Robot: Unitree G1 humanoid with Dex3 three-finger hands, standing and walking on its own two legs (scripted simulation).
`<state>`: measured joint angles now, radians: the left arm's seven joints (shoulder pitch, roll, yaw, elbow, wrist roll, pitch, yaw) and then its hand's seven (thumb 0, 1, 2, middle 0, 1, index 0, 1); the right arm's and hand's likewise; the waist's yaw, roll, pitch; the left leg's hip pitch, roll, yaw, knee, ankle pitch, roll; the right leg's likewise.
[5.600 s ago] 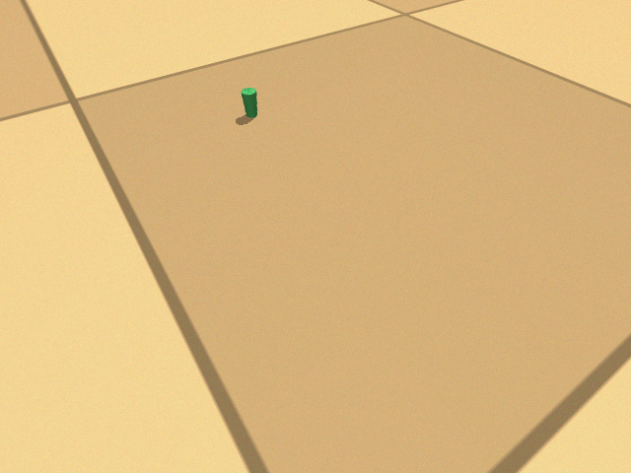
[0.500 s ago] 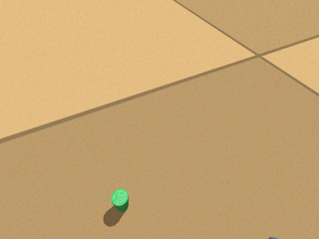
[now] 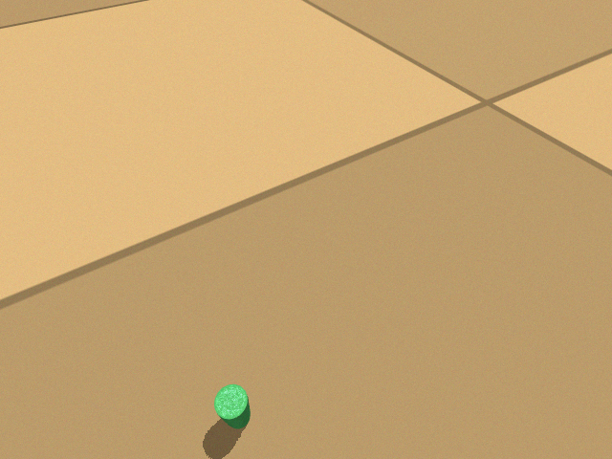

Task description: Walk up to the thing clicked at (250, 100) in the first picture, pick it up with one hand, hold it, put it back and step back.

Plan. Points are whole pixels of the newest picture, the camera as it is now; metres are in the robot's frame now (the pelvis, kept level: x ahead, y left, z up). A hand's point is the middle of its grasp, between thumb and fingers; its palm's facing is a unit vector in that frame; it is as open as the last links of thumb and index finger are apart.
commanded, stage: walk up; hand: left
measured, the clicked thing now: (235, 409) +0.39 +0.21 -0.69
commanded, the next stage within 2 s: stand in 0.80 s
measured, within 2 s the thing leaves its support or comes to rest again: neither
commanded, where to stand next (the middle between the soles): +0.07 +0.01 m, yaw +1 degrees
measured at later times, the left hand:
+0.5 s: hand out of the picture +0.08 +0.25 -0.15, palm faces -0.01 -0.95 -0.32, open 7.4 cm
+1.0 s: hand out of the picture +0.09 +0.26 -0.14, palm faces -0.02 -0.94 -0.33, open 7.4 cm
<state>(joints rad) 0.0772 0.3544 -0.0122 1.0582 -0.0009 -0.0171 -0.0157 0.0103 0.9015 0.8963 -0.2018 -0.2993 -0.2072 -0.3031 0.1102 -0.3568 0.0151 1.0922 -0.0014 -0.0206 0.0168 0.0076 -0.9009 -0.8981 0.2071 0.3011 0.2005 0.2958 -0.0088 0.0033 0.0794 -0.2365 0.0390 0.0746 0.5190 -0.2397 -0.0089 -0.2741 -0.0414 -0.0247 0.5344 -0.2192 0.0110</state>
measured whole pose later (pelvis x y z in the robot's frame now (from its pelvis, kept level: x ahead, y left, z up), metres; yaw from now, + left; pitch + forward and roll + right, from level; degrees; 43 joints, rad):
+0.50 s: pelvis +0.01 +0.00 +0.01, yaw +0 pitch -2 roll +0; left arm 0.07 0.34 0.00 1.19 0.00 0.00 -0.02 0.01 0.90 0.90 -0.20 -0.30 -0.21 -0.30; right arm 0.06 -0.36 0.00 1.19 -0.01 -0.02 0.01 0.01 -0.90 -0.90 0.21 0.30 0.20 0.30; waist 0.01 0.00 0.05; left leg -0.13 0.03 0.07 0.32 -0.16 -0.01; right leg -0.16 -0.04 -0.03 0.32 -0.13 0.02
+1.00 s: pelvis +0.02 +0.01 +0.01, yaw +1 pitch -2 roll +0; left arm 0.10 0.34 0.00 1.16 0.02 -0.01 -0.01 0.01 0.90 0.90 -0.20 -0.30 -0.21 -0.30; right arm 0.09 -0.34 -0.01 1.17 -0.02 -0.01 0.01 0.01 -0.90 -0.90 0.21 0.30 0.20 0.30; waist -0.01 0.00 0.03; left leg -0.12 0.02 0.06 0.31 -0.16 -0.01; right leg -0.15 -0.05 -0.04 0.32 -0.14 0.02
